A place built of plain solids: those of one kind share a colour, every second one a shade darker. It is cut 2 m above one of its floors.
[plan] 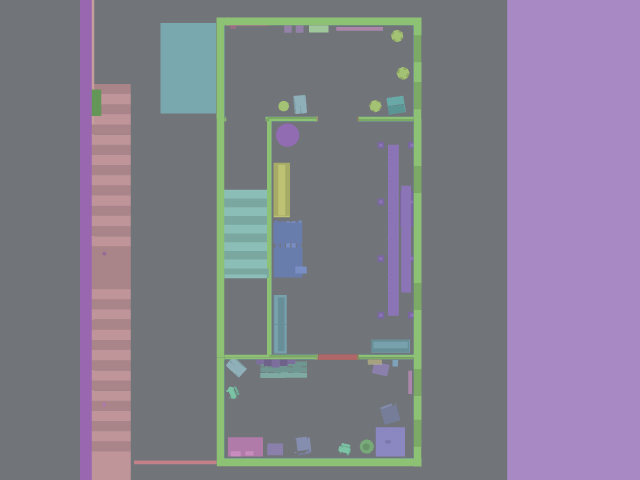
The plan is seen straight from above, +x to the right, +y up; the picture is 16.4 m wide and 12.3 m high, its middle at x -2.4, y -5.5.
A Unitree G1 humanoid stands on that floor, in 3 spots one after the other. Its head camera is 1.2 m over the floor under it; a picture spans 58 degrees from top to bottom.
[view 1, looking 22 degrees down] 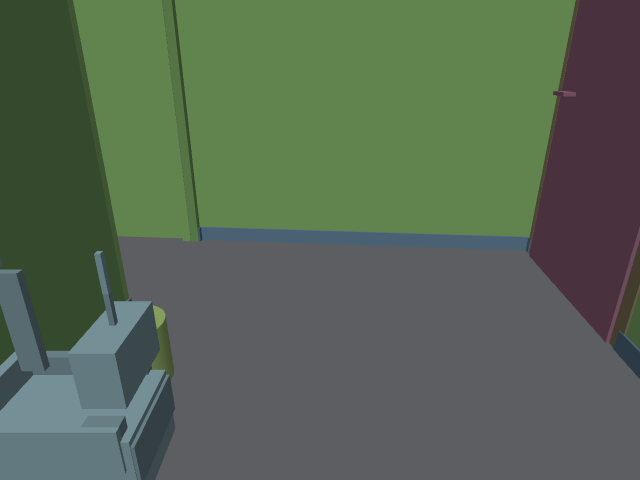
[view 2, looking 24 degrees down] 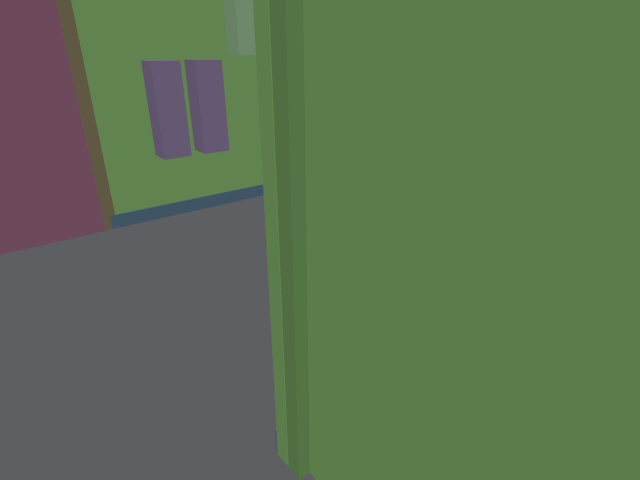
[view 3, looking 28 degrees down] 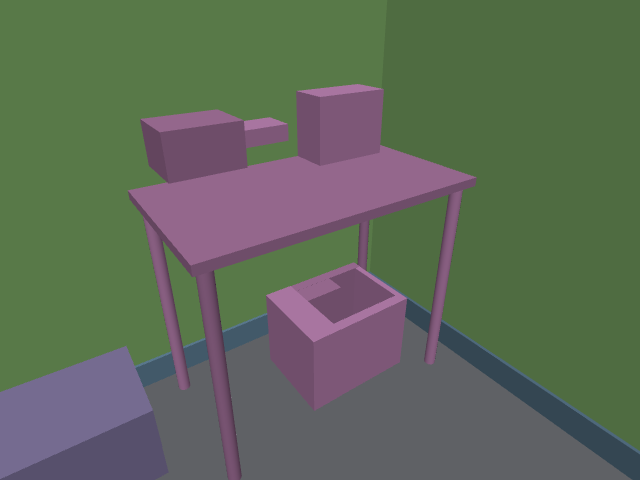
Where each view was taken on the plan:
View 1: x -1.95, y -1.20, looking -175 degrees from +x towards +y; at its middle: low_rail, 3.13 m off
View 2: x -4.30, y -3.21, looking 52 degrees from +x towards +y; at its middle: wall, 0.97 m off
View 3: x -3.65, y -9.80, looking -125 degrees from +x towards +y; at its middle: wall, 1.80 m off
